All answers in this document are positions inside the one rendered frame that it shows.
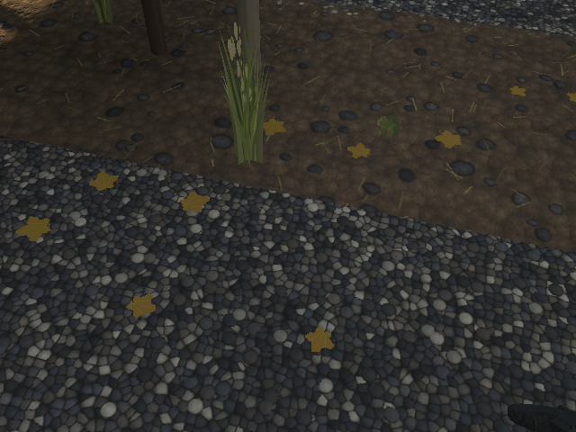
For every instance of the right robot hand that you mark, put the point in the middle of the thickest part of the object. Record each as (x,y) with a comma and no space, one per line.
(543,418)

